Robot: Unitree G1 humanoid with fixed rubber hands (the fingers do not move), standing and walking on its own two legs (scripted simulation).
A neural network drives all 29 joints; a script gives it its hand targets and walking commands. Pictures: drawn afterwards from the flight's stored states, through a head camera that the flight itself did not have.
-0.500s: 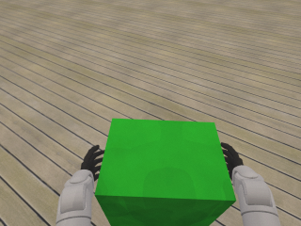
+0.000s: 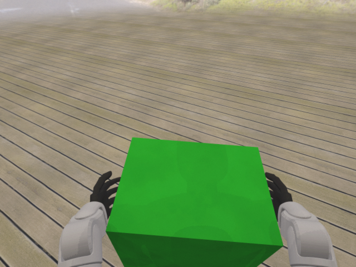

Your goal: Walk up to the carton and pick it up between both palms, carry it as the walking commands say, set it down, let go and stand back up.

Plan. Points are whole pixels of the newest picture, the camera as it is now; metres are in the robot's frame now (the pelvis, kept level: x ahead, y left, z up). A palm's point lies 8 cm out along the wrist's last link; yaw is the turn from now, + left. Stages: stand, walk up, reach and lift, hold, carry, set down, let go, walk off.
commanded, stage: carry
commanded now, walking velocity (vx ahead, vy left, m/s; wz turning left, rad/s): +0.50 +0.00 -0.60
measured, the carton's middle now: (188, 211) +0.29 +0.00 +0.01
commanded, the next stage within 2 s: none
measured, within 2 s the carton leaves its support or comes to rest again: neither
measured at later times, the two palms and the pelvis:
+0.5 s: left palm (174, 141) +0.48 +0.04 +0.07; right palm (322, 162) +0.37 -0.33 +0.09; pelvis +0.22 -0.08 +0.01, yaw -15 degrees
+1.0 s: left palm (213, 89) +0.82 -0.12 +0.08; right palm (317, 117) +0.57 -0.42 +0.09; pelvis +0.52 -0.13 +0.02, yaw -37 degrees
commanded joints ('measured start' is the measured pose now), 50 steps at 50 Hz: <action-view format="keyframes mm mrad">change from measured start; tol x32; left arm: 1 -447 -798 -786 -162 -236 68 -115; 50 -213 -783 -872 -564 -306 189 -7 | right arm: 1 -708 819 733 -321 296 55 74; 50 -327 829 816 -673 410 174 -5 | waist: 1 -11 -185 44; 6 -74 367 -226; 19 20 -216 -154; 50 -30 140 -92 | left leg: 1 -326 -16 77 69 -77 -20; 6 623 365 -395 -481 236 161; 16 19 156 264 -54 439 -13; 22 -562 58 67 400 -219 -30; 35 -159 -23 198 -103 370 -18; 39 678 416 -348 -334 478 146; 50 312 337 141 -499 237 97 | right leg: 1 121 -259 451 -397 -72 -189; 7 -530 -31 -64 379 -139 10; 15 106 63 -150 -200 141 -47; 19 610 -359 593 -261 326 -302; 22 551 -283 413 -190 783 -286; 26 324 -212 285 -331 440 -216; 36 136 -76 90 -185 844 -128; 40 -341 63 -20 657 -154 -36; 50 -286 -51 -141 129 43 -28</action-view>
